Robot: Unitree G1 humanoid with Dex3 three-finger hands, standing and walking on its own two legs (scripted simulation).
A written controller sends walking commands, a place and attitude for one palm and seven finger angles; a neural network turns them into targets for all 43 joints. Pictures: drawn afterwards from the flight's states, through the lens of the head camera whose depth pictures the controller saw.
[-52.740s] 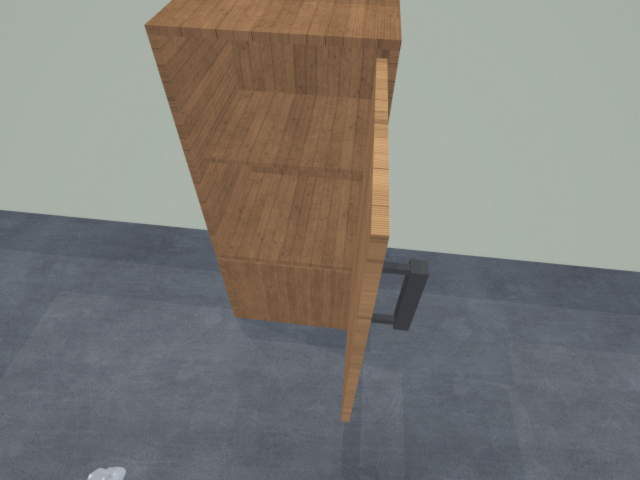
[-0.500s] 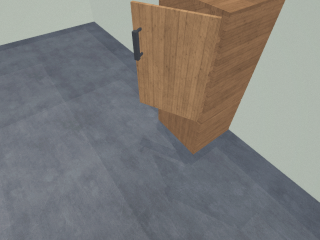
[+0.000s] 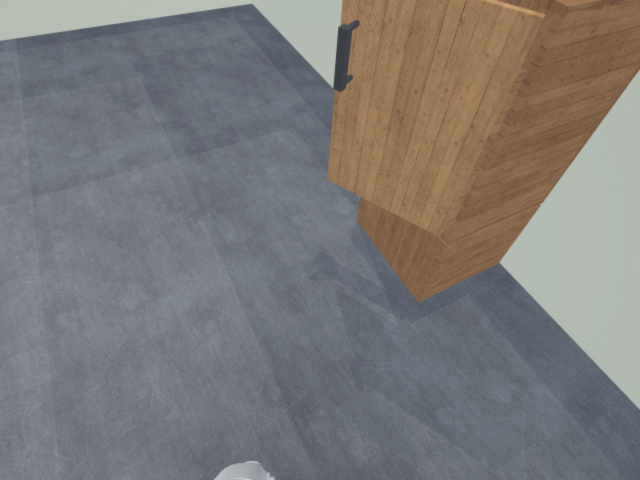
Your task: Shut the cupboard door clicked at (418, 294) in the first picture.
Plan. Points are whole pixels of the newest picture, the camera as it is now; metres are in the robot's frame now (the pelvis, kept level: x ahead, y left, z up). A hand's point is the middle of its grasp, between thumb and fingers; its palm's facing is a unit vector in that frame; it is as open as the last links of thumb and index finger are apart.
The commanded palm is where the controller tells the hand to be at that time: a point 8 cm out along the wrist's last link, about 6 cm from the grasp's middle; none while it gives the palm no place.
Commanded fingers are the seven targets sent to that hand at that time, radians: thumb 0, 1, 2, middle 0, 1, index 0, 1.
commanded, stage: walk to a spot facing it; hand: left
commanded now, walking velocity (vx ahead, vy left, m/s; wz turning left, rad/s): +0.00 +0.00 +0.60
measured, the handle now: (347, 56) +0.95 -0.03 +0.04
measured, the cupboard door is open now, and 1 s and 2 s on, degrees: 28 28 28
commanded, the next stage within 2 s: turn to face it in 1.48 s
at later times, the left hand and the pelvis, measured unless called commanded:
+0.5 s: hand out of the picture +0.00 +0.21 -0.14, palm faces +0.29 -0.90 -0.32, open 7.4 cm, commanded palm none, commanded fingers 0.00 0.90 0.90 -0.20 -0.30 -0.20 -0.30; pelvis -0.01 -0.02 +0.01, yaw +19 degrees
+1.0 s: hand out of the picture -0.01 +0.22 -0.14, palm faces +0.61 -0.73 -0.31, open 7.4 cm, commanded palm none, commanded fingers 0.00 0.90 0.90 -0.20 -0.30 -0.20 -0.30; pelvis +0.06 -0.01 +0.00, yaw +39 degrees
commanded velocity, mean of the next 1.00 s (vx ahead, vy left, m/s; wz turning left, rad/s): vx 0.15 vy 0.00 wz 0.60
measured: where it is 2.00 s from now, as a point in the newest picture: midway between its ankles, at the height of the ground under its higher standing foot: (219, 477)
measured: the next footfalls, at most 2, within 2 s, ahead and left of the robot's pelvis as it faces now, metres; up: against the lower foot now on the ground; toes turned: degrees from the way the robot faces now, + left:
right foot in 0.36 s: +0.05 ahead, -0.14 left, +0.00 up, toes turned +13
left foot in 0.66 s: -0.03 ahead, +0.13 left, +0.00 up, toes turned +32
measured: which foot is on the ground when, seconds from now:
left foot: down 0.00-0.36, up 0.38-0.64, down 0.66-0.96, up 0.98-1.00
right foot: down 0.00-0.02, up 0.04-0.34, down 0.36-0.66, up 0.68-0.94, down 0.96-1.00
